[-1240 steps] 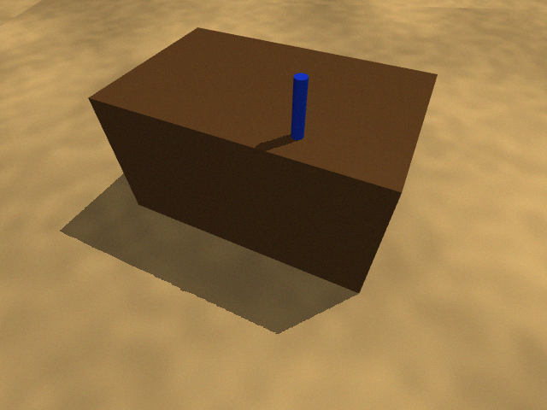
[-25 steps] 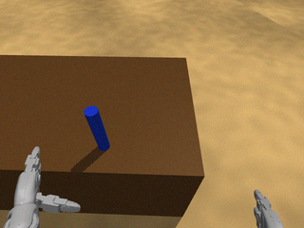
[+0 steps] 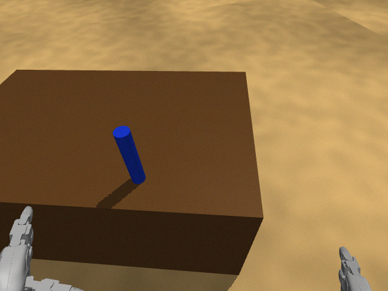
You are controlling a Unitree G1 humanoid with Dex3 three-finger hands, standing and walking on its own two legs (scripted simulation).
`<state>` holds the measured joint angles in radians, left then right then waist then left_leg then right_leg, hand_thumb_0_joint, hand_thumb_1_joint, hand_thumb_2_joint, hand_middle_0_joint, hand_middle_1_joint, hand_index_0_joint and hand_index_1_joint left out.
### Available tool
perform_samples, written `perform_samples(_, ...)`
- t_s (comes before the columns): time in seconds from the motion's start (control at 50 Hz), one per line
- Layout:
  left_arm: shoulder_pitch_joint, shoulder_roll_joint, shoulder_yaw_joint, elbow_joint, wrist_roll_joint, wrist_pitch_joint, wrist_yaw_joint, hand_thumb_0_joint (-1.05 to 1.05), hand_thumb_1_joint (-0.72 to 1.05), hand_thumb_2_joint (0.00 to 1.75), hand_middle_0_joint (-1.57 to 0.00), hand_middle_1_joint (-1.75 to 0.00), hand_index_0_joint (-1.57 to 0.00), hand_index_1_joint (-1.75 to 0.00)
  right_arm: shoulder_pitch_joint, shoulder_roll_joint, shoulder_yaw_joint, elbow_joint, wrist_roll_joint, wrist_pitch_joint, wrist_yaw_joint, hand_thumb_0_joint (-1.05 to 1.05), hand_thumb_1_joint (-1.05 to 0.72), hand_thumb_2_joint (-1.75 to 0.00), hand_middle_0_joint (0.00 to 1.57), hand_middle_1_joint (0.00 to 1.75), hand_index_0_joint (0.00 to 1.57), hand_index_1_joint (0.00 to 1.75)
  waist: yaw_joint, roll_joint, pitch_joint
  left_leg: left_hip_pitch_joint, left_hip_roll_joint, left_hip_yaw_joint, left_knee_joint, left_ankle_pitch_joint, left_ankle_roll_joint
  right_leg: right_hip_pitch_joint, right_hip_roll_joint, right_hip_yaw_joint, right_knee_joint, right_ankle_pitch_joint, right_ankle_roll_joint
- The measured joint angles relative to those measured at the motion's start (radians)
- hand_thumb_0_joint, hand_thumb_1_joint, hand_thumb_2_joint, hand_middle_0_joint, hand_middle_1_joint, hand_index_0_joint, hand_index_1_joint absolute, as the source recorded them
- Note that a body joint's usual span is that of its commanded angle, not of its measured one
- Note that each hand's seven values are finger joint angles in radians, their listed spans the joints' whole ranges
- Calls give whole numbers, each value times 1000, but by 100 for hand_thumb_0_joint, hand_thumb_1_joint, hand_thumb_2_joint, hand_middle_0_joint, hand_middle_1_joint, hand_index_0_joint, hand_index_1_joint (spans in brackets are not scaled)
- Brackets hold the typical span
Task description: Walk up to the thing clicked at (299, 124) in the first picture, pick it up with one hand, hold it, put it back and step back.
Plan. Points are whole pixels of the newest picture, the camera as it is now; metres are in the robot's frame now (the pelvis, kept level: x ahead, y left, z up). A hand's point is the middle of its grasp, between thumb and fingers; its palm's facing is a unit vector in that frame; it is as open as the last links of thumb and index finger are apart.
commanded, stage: sink last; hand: left
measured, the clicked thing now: (131, 157) +0.47 +0.21 -0.02
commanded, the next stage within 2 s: home in 0.04 s
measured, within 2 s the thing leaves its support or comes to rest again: neither
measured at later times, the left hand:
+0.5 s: hand (109, 276) +0.18 +0.20 -0.05, palm faces +0.14 -0.97 -0.21, open 17.5 cm
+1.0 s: hand (114, 273) +0.18 +0.19 -0.05, palm faces +0.10 -0.97 -0.22, open 17.7 cm
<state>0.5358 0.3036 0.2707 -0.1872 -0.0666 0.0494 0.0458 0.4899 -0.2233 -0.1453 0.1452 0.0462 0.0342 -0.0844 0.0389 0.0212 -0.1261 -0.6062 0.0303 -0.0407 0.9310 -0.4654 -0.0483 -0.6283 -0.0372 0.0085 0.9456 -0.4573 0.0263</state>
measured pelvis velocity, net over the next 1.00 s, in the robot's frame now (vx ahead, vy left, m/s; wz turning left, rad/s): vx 0.01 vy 0.01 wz -0.01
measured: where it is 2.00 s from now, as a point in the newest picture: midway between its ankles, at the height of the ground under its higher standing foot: outside the picture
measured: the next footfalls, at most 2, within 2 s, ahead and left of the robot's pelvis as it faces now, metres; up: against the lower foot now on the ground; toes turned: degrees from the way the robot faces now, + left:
none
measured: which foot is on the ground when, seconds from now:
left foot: down 0.00-1.00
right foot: down 0.00-1.00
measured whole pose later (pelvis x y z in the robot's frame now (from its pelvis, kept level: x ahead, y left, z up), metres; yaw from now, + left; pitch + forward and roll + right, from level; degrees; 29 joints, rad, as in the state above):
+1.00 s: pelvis +0.01 +0.01 -0.01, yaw -1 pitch +11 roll +0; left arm 0.48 0.20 0.01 0.01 -0.03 0.12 0.07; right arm 0.47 -0.19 -0.01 0.05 0.03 0.05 -0.09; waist 0.01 0.00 -0.14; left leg -0.67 0.03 -0.03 1.00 -0.51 -0.03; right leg -0.68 -0.04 0.02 0.99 -0.49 0.04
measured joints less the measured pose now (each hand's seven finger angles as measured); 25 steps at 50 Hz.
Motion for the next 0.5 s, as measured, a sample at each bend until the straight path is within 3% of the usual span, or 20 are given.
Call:
perform_samples(0.12, -40, 18, 46, 105, 2, -14, 11, -1, -45, 3, -6, -6, -7, -4, -13, -7, -7, 12, -2, -12, -5, -1, 49, -6, 7, 5, 6, 5, -8, -5, 14, -15, -1, 2, 7, 1, 1, -16, 0, 3, 5, 3, 1)
perform_samples(0.22, -32, 4, 31, 139, 6, -7, 19, -1, -49, 4, -6, -6, -7, -5, -17, -12, -1, 19, -3, -30, -10, -1, 45, -9, 8, 7, 7, 7, -13, -10, 14, -22, -1, 6, 9, -3, 5, -21, -1, 6, 1, 3, 5)
perform_samples(0.32, -27, -32, -38, 148, 16, -12, 25, -1, -52, 5, -6, -6, -6, -5, -33, 6, 41, 23, -6, -33, -13, -1, 26, -24, 10, 12, 10, 12, -14, -17, 12, -27, -2, 9, 14, -9, 8, -25, -1, 9, 1, 0, 9)
perform_samples(0.42, -31, -85, -149, 176, 27, -9, 20, -1, -54, 5, -5, -6, -6, -5, -44, 50, 126, -23, -13, -31, -7, -1, -4, -42, 13, 16, 12, 16, -23, -24, 2, -37, -2, 8, 24, -19, 11, -31, -2, 8, 7, -6, 11)
perform_samples(0.5, -46, -121, -225, 204, 33, 18, 10, -1, -56, 4, -5, -5, -6, -5, -50, 64, 150, -41, -19, -31, 3, 0, -31, -57, 16, 20, 15, 20, -29, -27, -3, -44, -2, 8, 37, -28, 12, -37, -2, 9, 15, -13, 13)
